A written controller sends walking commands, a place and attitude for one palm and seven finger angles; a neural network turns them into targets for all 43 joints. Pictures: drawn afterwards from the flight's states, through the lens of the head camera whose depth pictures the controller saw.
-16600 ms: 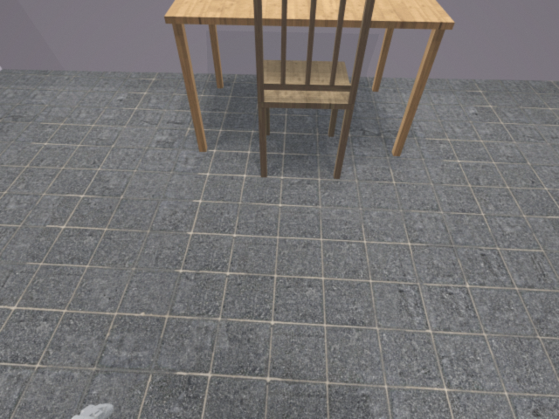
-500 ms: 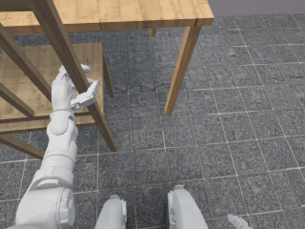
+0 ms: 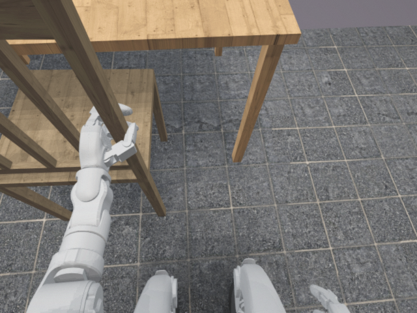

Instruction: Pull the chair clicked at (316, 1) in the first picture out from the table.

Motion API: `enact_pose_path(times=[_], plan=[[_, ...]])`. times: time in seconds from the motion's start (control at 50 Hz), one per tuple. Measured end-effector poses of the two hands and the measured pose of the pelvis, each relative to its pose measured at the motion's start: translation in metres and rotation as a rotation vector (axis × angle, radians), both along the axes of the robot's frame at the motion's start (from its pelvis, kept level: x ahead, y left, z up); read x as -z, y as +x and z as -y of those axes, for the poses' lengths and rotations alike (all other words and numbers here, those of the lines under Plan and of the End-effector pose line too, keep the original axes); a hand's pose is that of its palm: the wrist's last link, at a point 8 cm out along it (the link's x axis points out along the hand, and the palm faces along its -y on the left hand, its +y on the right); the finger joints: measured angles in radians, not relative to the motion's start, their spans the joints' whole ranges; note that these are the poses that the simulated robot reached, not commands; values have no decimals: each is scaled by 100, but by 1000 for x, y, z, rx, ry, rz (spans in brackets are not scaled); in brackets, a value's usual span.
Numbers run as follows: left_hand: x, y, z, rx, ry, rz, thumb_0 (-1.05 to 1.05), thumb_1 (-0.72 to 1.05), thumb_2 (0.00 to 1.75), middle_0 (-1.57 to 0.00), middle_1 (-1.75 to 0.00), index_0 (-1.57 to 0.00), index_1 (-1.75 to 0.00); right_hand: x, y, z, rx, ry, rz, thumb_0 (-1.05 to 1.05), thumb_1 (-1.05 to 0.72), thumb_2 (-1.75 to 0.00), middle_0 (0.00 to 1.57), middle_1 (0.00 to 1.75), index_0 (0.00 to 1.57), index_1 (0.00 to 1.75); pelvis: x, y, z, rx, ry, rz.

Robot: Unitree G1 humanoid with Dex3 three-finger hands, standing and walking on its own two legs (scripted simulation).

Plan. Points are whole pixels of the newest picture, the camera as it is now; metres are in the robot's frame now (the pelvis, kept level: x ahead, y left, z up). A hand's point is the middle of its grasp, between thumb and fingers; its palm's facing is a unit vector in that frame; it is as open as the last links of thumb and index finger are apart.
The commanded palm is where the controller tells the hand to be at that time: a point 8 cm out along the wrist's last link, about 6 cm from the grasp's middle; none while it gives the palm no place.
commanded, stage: hook a spindle and tug to test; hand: left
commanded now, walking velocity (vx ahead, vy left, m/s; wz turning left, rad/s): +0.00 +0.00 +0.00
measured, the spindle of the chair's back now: out of the picture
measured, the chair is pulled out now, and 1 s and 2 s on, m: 0.02 0.09 0.16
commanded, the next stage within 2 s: step backward, pulling the chair out in 0.18 s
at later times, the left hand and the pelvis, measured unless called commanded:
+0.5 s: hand (126, 147) +0.41 +0.14 +0.04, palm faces +0.09 -0.99 -0.09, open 6.0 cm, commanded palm +0.39 +0.19 +0.03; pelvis +0.01 +0.00 +0.07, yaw +1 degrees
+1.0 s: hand (129, 179) +0.34 +0.13 +0.04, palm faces -0.02 -0.99 -0.14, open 6.0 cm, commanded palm +0.34 +0.18 +0.04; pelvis -0.02 +0.00 +0.10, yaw -1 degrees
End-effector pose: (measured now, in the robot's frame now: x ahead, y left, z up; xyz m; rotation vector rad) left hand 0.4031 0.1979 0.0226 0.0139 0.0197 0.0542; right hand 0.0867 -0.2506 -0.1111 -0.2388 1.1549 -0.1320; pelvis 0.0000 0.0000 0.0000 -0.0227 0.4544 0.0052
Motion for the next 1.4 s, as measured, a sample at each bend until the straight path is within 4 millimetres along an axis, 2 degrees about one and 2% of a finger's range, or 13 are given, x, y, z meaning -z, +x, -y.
enact_pose_path(times=[0.32, 0.38, 0.44, 0.5, 0.58, 0.66, 0.82, 1.0, 1.12, 1.26, 1.4], plan=[[-2, -13, 1, -2, 23, -15, 0, 62, 83, -39, -143, -37, -145, 0, 15, -4, -11, 4, 27, 1, -91, -89, 20, 30, 20, 29, -2, -1, -1, -9, 3, 29], [-13, -14, 1, -17, 90, -146, 3, 61, 82, -37, -136, -37, -145, -20, 12, -10, 73, 8, 5, 1, -91, -89, 20, 30, 20, 29, -25, -1, -2, -6, 11, 110], [-21, -18, 1, -52, 60, -273, 6, 62, 80, -32, -122, -40, -145, -49, 9, -16, 116, 5, -6, 1, -91, -89, 20, 30, 20, 29, -53, 6, -3, -4, 17, 154], [-26, -19, 3, -57, 47, -348, 9, 62, 77, -30, -111, -43, -145, -73, 3, -16, 121, -20, -26, 1, -91, -89, 20, 30, 20, 29, -73, 13, -4, -6, 15, 182], [-30, -18, 4, -20, 82, -408, 11, 61, 75, -32, -109, -46, -145, -92, -7, -7, 131, -70, -57, 1, -91, -89, 21, 30, 20, 30, -87, 15, -7, -9, 5, 210], [-32, -20, 5, 15, 101, -433, 12, 61, 73, -31, -110, -48, -145, -101, -21, 1, 158, -110, -84, 1, -91, -89, 21, 30, 20, 30, -94, 12, -11, -2, -2, 229], [-32, -41, 6, 46, 112, -437, 12, 61, 74, -31, -111, -49, -145, -102, -43, 1, 192, -112, -103, 1, -91, -89, 20, 30, 20, 29, -99, -2, -13, 27, 8, 257], [-33, -76, 15, 37, 116, -447, 13, 59, 77, -33, -108, -49, -145, -91, -49, -10, 169, -41, -56, 1, -91, -89, 21, 30, 20, 30, -99, -24, -2, 31, 20, 297], [-34, -96, 25, 30, 121, -453, 13, 58, 78, -34, -108, -49, -145, -88, -53, -3, 142, -34, -14, 1, -91, -89, 21, 30, 20, 30, -97, -41, 4, 9, 24, 314], [-34, -115, 34, 63, 136, -458, 12, 59, 75, -33, -110, -49, -145, -94, -68, 9, 134, -84, 8, 1, -91, -89, 21, 30, 20, 30, -99, -58, -2, 4, 29, 341], [-34, -127, 38, 77, 147, -455, 11, 59, 74, -32, -113, -50, -145, -90, -77, 7, 133, -78, 32, 1, -91, -89, 20, 30, 20, 29, -94, -67, 0, 21, 45, 370]])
